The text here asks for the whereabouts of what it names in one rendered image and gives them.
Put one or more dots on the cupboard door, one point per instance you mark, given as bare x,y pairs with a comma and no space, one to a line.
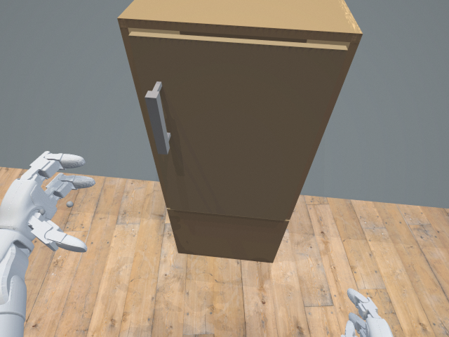
243,115

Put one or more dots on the left robot forearm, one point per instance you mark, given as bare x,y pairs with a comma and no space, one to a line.
15,249

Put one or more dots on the handle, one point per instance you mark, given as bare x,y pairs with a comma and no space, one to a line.
155,110

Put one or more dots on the robot right hand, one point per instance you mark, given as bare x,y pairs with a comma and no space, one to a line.
373,326

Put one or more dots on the robot left hand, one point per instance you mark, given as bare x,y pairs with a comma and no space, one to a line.
25,197

